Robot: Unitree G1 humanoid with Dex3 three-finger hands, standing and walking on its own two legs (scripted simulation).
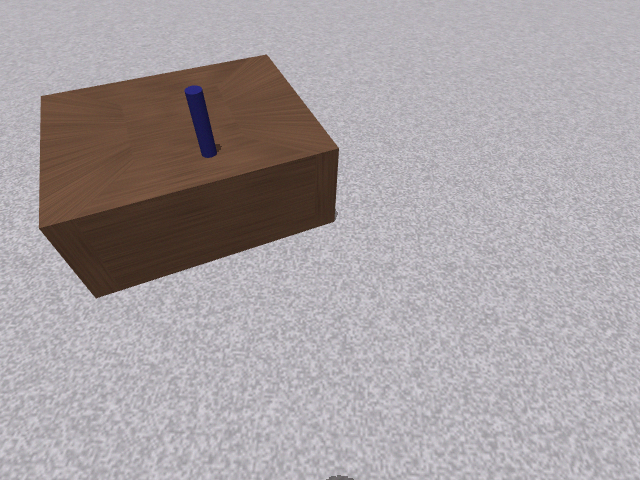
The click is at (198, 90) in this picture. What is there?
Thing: slim round
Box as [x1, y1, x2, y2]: [185, 85, 216, 157]
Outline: 189,86 185,89 185,94 201,153 205,157 210,157 216,153 202,90 199,86
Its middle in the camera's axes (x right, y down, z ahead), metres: -0.39 -0.39 +1.28
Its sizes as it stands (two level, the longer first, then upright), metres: 0.053 0.053 0.238
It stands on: a support 0.39 m high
